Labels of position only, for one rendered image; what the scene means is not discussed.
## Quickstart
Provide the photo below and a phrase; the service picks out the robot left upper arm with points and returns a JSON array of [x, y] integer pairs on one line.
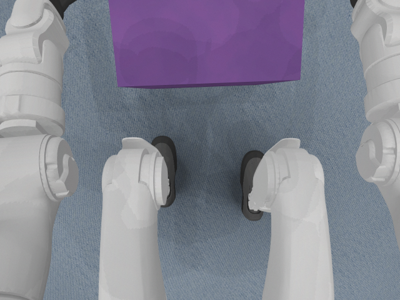
[[36, 173]]

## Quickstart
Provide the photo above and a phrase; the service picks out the robot right forearm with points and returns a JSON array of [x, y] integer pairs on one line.
[[376, 26]]

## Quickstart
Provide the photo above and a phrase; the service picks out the left robot hand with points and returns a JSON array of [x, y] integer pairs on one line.
[[61, 5]]

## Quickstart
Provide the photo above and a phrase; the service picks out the robot right shin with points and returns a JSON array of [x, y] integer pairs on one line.
[[254, 197]]

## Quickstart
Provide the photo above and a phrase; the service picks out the carton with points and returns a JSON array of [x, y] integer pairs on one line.
[[161, 44]]

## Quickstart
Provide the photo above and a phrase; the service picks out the robot left forearm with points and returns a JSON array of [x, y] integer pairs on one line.
[[31, 71]]

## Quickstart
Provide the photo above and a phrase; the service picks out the robot right foot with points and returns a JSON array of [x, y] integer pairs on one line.
[[249, 165]]

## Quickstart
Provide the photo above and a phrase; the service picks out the robot right upper arm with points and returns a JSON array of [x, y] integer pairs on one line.
[[378, 162]]

